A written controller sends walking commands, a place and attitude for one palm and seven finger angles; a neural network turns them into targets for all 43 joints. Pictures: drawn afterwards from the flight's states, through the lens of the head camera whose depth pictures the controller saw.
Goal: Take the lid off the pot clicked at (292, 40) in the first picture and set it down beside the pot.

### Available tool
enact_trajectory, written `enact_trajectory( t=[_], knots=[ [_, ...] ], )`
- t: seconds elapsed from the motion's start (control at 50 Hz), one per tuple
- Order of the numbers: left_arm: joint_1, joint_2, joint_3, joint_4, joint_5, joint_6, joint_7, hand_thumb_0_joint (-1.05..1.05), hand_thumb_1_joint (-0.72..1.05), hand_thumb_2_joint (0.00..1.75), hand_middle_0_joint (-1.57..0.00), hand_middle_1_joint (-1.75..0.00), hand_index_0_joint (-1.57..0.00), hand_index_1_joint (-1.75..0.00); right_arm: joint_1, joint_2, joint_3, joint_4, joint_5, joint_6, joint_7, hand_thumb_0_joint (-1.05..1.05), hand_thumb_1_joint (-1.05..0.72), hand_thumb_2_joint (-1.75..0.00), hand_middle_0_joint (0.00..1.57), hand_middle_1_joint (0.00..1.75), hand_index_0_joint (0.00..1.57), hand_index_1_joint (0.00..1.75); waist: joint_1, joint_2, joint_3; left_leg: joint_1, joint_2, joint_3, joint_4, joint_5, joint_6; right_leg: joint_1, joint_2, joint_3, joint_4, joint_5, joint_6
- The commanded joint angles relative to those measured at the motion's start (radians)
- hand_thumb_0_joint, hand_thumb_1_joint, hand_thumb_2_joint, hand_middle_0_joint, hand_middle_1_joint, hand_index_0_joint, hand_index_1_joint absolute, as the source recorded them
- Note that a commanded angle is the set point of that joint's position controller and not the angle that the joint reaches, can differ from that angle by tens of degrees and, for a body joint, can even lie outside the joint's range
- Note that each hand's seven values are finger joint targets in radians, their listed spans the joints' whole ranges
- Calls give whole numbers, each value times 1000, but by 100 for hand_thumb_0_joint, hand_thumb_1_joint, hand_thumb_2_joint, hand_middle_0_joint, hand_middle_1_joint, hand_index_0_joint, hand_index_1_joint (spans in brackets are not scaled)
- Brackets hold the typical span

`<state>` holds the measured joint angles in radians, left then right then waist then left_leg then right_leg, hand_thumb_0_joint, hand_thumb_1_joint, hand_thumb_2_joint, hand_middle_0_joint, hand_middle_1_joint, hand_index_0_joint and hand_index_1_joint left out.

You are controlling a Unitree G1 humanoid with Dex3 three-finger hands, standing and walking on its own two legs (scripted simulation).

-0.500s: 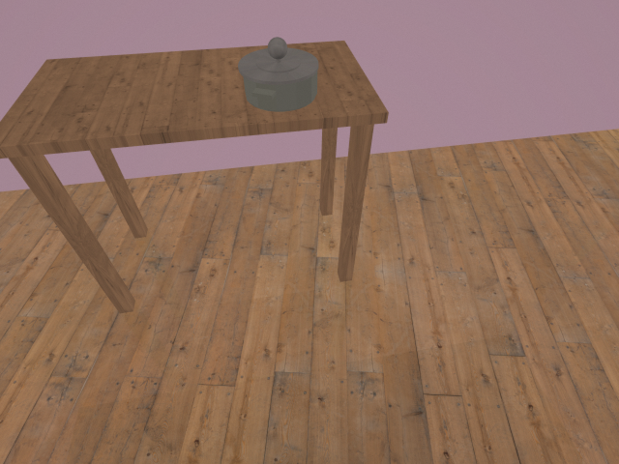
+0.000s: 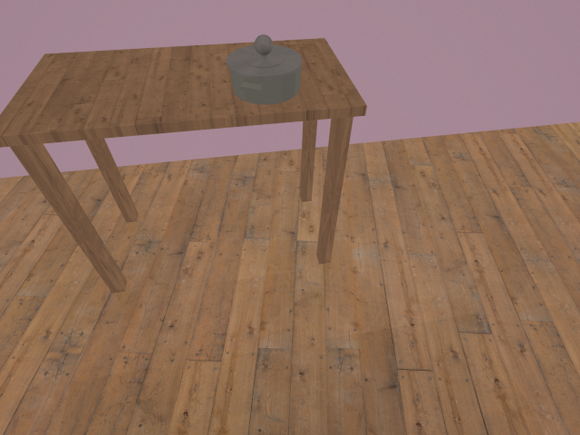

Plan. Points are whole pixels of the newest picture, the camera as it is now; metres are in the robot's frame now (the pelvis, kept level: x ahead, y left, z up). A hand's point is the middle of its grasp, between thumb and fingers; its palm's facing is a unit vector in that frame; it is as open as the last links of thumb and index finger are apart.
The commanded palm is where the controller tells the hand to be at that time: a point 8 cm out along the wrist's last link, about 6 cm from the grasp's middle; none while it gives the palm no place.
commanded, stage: look at it before walking up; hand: left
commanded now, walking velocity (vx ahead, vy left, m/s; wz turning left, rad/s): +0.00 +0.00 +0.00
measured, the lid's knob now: (263, 45) +1.01 +0.14 +0.11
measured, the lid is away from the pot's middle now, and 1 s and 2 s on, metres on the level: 0.00 0.00 0.00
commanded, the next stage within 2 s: walk to a spot facing it in 0.14 s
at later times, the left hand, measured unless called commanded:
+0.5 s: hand out of the picture +0.06 +0.23 -0.17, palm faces -0.07 -0.95 -0.31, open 7.4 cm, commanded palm none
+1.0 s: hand out of the picture +0.05 +0.13 -0.15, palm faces -0.21 -0.95 -0.24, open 7.4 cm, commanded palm none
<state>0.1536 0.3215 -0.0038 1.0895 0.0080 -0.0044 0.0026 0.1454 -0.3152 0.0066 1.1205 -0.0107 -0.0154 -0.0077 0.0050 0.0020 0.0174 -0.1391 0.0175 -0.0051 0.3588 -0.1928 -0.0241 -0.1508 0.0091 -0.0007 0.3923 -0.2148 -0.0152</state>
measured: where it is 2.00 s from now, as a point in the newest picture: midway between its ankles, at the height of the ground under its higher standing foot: (329, 414)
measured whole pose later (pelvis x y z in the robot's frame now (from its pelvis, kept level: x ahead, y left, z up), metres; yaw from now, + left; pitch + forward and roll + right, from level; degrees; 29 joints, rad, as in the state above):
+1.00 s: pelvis +0.08 -0.06 +0.00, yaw -21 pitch +1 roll +2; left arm 0.53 0.12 0.03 1.04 0.01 -0.05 0.01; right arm 0.16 -0.22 -0.07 0.96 -0.02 0.01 0.01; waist 0.06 0.03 0.02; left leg -0.65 0.09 0.00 1.10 -0.15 -0.07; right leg -0.05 0.10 0.11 0.33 -0.28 -0.11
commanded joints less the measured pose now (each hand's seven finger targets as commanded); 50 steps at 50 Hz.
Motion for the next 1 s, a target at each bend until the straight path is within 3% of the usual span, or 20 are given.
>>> enact_trajectory(
  t=[0.0, 0.26, 0.34, 0.46, 0.5, 0.52, 0.54, 0.58, 0.6, 0.62, 0.64, 0.66, 0.68, 0.7, 0.72, 0.74, 0.78, 0.8, 0.88, 0.98],
  knots=[
    [-35, 194, 40, -55, 4, -25, 10, 0, 90, 90, -20, -30, -20, -30, -39, -187, -35, -63, 1, -23, -11, 0, -90, -90, 20, 30, 20, 30, -4, 0, -29, 16, 100, -86, -54, 104, 45, -27, -117, 114, -87, 87, -13],
    [-38, 205, 45, -57, 4, -27, 9, 0, 90, 90, -20, -30, -20, -30, -39, -202, -41, -61, 0, -26, -15, 0, -90, -90, 20, 30, 20, 30, -7, -5, -39, 45, 109, -66, -43, 136, 41, -29, -116, 127, -79, 162, -18],
    [23, 111, 39, -68, 4, 8, 13, 0, 90, 90, -20, -30, -20, -30, 32, -95, -34, -73, -2, -6, -23, 0, -90, -90, 20, 30, 20, 30, -12, -6, -35, 45, 116, -13, 22, 135, 25, -86, -103, 154, -2, 235, -10],
    [59, 90, 60, -136, 10, 34, 1, 0, 90, 90, -20, -30, -20, -30, 42, -129, -74, -154, -5, 13, -29, 0, -90, -90, 20, 30, 20, 30, -5, 74, -14, 29, 210, -34, 22, 77, 71, -216, -28, 121, 184, 138, 3],
    [98, 61, 64, -146, 12, 38, -10, 0, 90, 90, -20, -30, -20, -30, 44, -151, -84, -172, -8, 11, -23, 0, -90, -90, 20, 30, 20, 30, 4, 162, -31, 14, 305, -93, -51, -100, 134, -239, 13, 44, 352, -169, 12],
    [92, 44, 68, -159, 15, 41, -17, 0, 90, 90, -20, -30, -20, -30, 43, -153, -91, -179, -11, 8, -19, 0, -90, -90, 20, 30, 20, 30, 0, 188, -14, -5, 348, -118, -100, -200, 169, -261, 4, 3, 436, -270, 18],
    [86, 41, 74, -175, 15, 41, -24, 0, 90, 90, -20, -30, -20, -30, 25, -158, -97, -194, -12, 4, -16, 0, -90, -90, 20, 30, 20, 30, 6, 211, 13, -38, 371, -120, -118, -266, 182, -271, -31, 8, 461, -296, 17],
    [128, 31, 81, -181, 19, 34, -36, 0, 90, 90, -20, -30, -20, -30, -7, -151, -101, -209, -13, 1, -10, 0, -90, -90, 20, 30, 20, 30, 38, 155, 28, -131, 353, -49, -59, -353, 149, -172, -49, -10, 380, -266, 7],
    [206, 13, 84, -162, 22, 27, -37, 0, 90, 90, -20, -30, -20, -30, -28, -140, -101, -212, -15, 5, -6, 0, -90, -90, 20, 30, 20, 30, 80, 108, 40, -215, 309, 10, 47, -403, 113, -60, -29, -38, 291, -213, 3],
    [320, 36, 93, -129, 24, 16, -31, 0, 90, 90, -20, -30, -20, -30, -43, -96, -92, -222, -13, 11, -2, 0, -90, -90, 20, 30, 20, 30, 132, -55, 55, -346, 217, 94, 284, -453, 57, 56, -38, 40, 112, -232, -14],
    [399, 151, 113, -115, 35, -6, -10, 0, 90, 90, -20, -30, -20, -30, -40, 3, -69, -267, -5, 14, 5, 0, -90, -90, 20, 30, 20, 30, 146, -456, 86, -617, 39, 200, 686, -514, -14, 115, -282, 527, -173, -440, -107],
    [438, 166, 111, -122, 13, -11, 10, 0, 90, 90, -20, -30, -20, -30, -121, -24, -71, -310, -16, 3, 9, 0, -90, -90, 20, 30, 20, 30, 153, -358, 139, -679, 23, 52, 823, -437, -1, 42, -368, 749, -287, -372, -157],
    [379, 147, 112, -136, 9, -19, 17, 0, 90, 90, -20, -30, -20, -30, -106, -39, -83, -302, -12, 2, 14, 0, -90, -90, 20, 30, 20, 30, 105, -237, 158, -661, 66, 1, 868, -306, 9, 8, -353, 692, -288, -404, -172],
    [339, 116, 110, -144, 7, -29, 14, 0, 90, 90, -20, -30, -20, -30, -100, -29, -82, -287, -11, -6, 16, 0, -90, -90, 20, 30, 20, 30, 81, -167, 146, -642, 81, -15, 896, -214, 10, -13, -314, 666, -259, -376, -162],
    [292, 80, 98, -155, 8, -39, 10, 0, 90, 90, -20, -30, -20, -30, -64, -30, -85, -272, -14, -13, 18, 0, -90, -90, 20, 30, 20, 30, 41, -89, 125, -612, 96, -25, 876, -137, 4, -18, -282, 575, -220, -293, -162],
    [283, 51, 90, -162, 6, -48, 6, 0, 90, 90, -20, -30, -20, -30, -50, -23, -87, -258, -17, -13, 20, 0, -90, -90, 20, 30, 20, 30, 31, -48, 111, -574, 101, -14, 850, -81, -7, -29, -252, 490, -206, -178, -157],
    [318, 37, 90, -146, 4, -62, 5, 0, 90, 90, -20, -30, -20, -30, -10, 9, -86, -235, -17, -12, 22, 0, -90, -90, 20, 30, 20, 30, 21, -35, 50, -558, 90, 8, 821, -19, -20, 43, -200, 380, -169, 52, -141],
    [343, 25, 90, -136, 3, -66, 5, 0, 90, 90, -20, -30, -20, -30, -3, 19, -86, -233, -16, -10, 20, 0, -90, -90, 20, 30, 20, 30, 21, -68, 42, -572, 87, 11, 817, 2, -26, 66, -186, 346, -161, 138, -124],
    [419, -2, 88, -103, 5, -73, 12, 0, 90, 90, -20, -30, -20, -30, -32, 42, -87, -245, -12, -6, 16, 0, -90, -90, 20, 30, 20, 30, 37, -83, 19, -630, 78, 13, 787, 42, -38, 157, -165, 319, -144, 287, -96],
    [477, -32, 81, -72, 12, -79, 27, 0, 90, 90, -20, -30, -20, -30, -120, 55, -81, -278, -10, -12, 19, 0, -90, -90, 20, 30, 20, 30, 62, -119, 43, -685, 77, 20, 718, 48, -34, 217, -174, 355, -128, 392, -130]
  ],
)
